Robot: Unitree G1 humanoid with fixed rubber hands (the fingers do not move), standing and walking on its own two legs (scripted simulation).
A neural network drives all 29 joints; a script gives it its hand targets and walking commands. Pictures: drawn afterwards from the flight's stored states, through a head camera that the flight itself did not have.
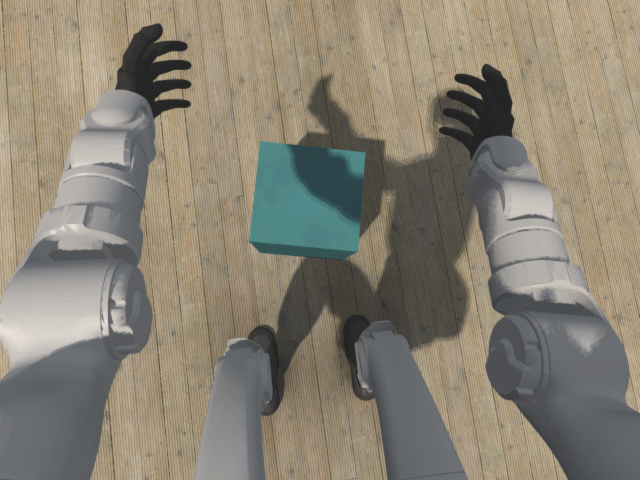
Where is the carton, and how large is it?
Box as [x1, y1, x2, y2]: [249, 141, 365, 259]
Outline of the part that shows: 260,141 249,241 260,252 342,259 356,252 358,246 365,152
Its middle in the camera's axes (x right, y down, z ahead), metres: -0.03 -0.07 +0.87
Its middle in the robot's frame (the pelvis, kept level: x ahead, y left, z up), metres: +0.50 -0.03 -0.51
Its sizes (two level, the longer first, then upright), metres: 0.210 0.200 0.250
